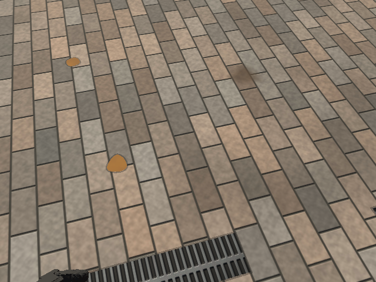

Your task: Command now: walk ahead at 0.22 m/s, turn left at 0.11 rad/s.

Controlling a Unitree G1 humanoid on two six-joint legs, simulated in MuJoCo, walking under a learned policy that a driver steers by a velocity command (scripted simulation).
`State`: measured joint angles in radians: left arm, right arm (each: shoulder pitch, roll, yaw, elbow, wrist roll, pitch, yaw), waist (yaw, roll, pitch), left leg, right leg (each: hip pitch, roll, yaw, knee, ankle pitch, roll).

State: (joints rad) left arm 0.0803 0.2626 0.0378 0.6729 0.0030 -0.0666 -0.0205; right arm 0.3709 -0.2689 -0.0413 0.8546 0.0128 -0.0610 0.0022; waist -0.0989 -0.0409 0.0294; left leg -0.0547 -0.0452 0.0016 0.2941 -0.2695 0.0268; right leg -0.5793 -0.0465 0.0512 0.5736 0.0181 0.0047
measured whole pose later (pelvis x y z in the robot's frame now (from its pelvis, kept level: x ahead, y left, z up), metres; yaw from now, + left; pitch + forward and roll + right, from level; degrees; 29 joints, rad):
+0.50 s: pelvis +0.09 +0.01 -0.02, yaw +15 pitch +1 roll -3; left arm 0.10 0.30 0.07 0.80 0.00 0.02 0.03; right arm 0.23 -0.31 -0.08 0.72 -0.01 0.06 -0.01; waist -0.01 -0.02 0.03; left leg -0.34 0.03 0.01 0.63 -0.33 0.03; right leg -0.37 -0.09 -0.16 0.64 -0.34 0.03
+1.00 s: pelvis +0.11 +0.01 -0.01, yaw +18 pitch +0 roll +0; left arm 0.18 0.28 0.06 0.86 -0.01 0.01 0.01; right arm 0.12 -0.25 -0.04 0.74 -0.02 0.01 -0.04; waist 0.02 0.02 0.03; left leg -0.27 -0.03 0.00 0.55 -0.28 0.02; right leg -0.27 -0.01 0.06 0.54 -0.28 0.03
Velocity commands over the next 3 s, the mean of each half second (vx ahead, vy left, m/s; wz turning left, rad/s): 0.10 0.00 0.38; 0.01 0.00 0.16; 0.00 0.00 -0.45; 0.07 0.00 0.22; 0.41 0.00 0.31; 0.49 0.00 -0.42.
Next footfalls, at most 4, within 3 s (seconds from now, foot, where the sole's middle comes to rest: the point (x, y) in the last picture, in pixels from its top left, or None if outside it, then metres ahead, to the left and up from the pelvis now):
0.06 right None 0.21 -0.13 -0.78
0.46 left None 0.12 0.12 -0.78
0.88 right None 0.19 -0.11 -0.78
1.42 right None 0.15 -0.14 -0.78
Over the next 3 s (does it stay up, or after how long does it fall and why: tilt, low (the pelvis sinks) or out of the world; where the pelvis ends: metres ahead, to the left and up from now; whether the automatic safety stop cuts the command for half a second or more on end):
stays up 0.63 0.17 -0.01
